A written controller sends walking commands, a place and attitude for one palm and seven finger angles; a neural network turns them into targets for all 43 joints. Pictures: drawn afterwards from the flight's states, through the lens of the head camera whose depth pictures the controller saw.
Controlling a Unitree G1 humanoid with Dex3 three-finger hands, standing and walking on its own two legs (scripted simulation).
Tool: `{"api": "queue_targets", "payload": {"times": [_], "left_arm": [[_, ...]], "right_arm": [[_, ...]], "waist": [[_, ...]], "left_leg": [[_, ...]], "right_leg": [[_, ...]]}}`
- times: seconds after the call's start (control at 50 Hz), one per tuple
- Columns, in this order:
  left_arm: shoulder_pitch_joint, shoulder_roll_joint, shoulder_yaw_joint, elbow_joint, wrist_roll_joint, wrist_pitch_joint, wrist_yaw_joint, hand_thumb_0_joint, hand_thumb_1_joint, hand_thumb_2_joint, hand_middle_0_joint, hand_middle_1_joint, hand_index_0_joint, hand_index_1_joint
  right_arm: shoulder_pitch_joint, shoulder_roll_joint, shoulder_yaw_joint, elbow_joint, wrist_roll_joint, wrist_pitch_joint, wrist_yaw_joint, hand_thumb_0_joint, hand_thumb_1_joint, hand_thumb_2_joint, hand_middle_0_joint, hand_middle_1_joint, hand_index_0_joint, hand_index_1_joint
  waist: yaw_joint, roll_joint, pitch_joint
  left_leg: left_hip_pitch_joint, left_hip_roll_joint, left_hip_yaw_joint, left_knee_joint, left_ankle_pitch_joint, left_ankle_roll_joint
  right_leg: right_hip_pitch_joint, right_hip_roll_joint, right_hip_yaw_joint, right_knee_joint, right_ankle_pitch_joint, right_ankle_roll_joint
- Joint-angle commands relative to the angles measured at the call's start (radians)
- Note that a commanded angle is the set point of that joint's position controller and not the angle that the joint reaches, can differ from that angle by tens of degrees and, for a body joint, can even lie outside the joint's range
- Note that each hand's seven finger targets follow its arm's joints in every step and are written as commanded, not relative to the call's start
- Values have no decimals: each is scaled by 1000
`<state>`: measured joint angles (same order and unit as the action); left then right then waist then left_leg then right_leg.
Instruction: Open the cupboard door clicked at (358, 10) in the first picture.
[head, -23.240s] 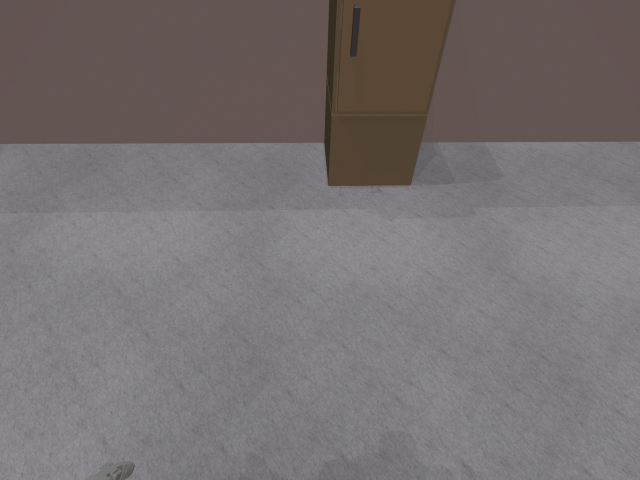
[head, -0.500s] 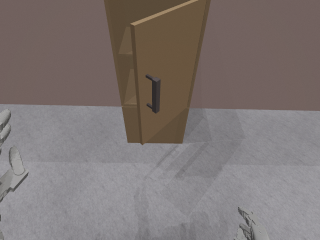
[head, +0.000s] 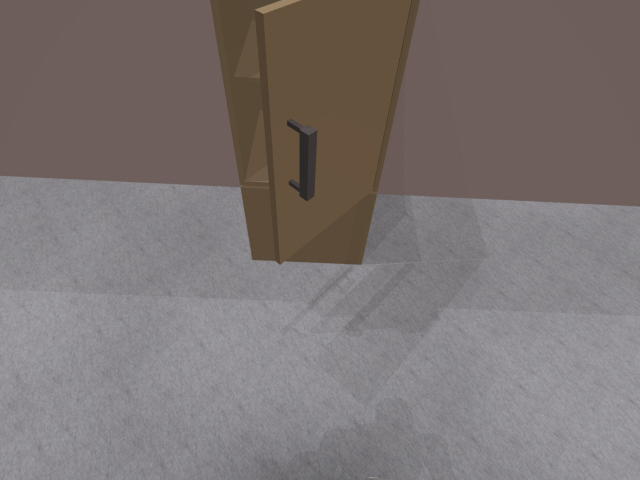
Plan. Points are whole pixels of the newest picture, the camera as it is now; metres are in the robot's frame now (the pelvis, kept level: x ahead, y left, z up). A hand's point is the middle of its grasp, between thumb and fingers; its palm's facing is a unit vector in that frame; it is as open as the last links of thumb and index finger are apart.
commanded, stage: let the arm hang, fingers relaxed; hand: left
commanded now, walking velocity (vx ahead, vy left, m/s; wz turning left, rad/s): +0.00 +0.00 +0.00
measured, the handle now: (300, 161) +0.65 +0.07 -0.01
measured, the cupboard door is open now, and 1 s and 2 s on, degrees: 48 48 48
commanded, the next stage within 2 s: look to check the result in 0.70 s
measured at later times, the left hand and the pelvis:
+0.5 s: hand out of the picture +0.07 +0.23 -0.15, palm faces +0.01 -0.95 -0.31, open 7.4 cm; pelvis +0.01 +0.00 +0.01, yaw +0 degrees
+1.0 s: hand out of the picture +0.10 +0.22 -0.15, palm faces +0.01 -0.95 -0.30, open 7.4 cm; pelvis +0.05 +0.00 +0.01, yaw +1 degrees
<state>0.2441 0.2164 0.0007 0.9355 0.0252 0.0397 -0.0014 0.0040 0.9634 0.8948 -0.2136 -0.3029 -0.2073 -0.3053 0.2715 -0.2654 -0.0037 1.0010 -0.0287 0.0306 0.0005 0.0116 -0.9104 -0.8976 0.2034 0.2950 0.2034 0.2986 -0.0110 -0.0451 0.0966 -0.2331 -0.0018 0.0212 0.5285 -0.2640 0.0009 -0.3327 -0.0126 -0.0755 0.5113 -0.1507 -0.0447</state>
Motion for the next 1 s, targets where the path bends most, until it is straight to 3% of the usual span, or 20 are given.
{"api": "queue_targets", "payload": {"times": [0.0,0.06,0.16,0.24,0.32,0.38,0.44,0.48,0.54,0.68,0.88,0.98], "left_arm": [[-30,211,60,-5,-7,-51,15,0,900,900,-200,-300,-200,-300],[-47,212,60,45,-8,-54,16,0,900,900,-200,-300,-200,-300],[-62,220,62,99,-10,-53,18,0,900,900,-200,-300,-200,-300],[-63,221,63,120,-11,-51,20,0,900,900,-200,-300,-200,-300],[-80,226,64,127,-11,-52,20,0,900,900,-200,-300,-200,-300],[-90,222,63,129,-11,-51,21,0,900,900,-200,-300,-200,-300],[-88,222,64,130,-10,-55,22,0,900,900,-200,-300,-200,-300],[-98,219,63,135,-11,-58,22,0,900,900,-200,-300,-200,-300],[-97,215,62,139,-11,-63,22,0,900,900,-200,-300,-200,-300],[-113,206,55,151,-13,-68,24,0,900,900,-200,-300,-200,-300],[-126,221,53,159,-14,-75,25,0,900,900,-200,-300,-200,-300],[-132,229,51,160,-15,-74,25,0,900,900,-200,-300,-200,-300]], "right_arm": [[-6,-125,-39,-36,2,-30,-9,0,-900,-900,200,300,200,300],[47,-120,-43,3,5,-26,-11,0,-900,-900,200,300,200,300],[96,-114,-42,49,4,-24,-14,0,-900,-900,200,300,200,300],[88,-119,-44,63,3,-25,-15,0,-900,-900,200,300,200,300],[82,-123,-43,75,2,-30,-14,0,-900,-900,200,300,200,300],[67,-119,-40,77,1,-32,-14,0,-900,-900,200,300,200,300],[46,-123,-41,75,3,-38,-14,0,-900,-900,200,300,200,300],[36,-119,-39,78,4,-42,-15,0,-900,-900,200,300,200,300],[12,-123,-37,78,6,-47,-17,0,-900,-900,200,300,200,300],[-23,-128,-33,85,7,-49,-22,0,-900,-900,200,300,200,300],[-62,-151,-33,84,9,-49,-25,0,-900,-900,200,300,200,300],[-78,-158,-31,84,10,-45,-24,0,-900,-900,200,300,200,300]], "waist": [[14,162,-99],[4,61,-71],[-3,17,-44],[7,29,-14],[6,3,-29],[9,31,-15],[16,53,-28],[14,33,-39],[17,68,-52],[10,69,-75],[5,57,-118],[5,56,-101]], "left_leg": [[-101,73,-101,-181,-163,47],[-76,71,-91,-166,-135,47],[-48,70,-86,-166,-109,51],[-57,74,-89,-188,-117,52],[-53,75,-95,-202,-93,52],[-68,85,-109,-230,-104,52],[-62,88,-109,-240,-79,50],[-49,91,-108,-242,-24,48],[-16,97,-100,-241,35,43],[36,111,-99,-251,129,33],[98,114,-89,-249,187,27],[101,114,-86,-256,178,24]], "right_leg": [[145,-105,188,-196,-269,-27],[118,-118,195,-241,-311,-32],[85,-123,191,-271,-345,-32],[79,-112,178,-270,-341,-26],[105,-112,176,-261,-308,-24],[112,-103,164,-240,-282,-17],[138,-102,159,-228,-233,-16],[161,-107,153,-220,-179,-15],[171,-109,144,-212,-109,-15],[203,-111,132,-198,33,-13],[236,-117,132,-201,141,-13],[234,-117,133,-212,138,-11]]}}
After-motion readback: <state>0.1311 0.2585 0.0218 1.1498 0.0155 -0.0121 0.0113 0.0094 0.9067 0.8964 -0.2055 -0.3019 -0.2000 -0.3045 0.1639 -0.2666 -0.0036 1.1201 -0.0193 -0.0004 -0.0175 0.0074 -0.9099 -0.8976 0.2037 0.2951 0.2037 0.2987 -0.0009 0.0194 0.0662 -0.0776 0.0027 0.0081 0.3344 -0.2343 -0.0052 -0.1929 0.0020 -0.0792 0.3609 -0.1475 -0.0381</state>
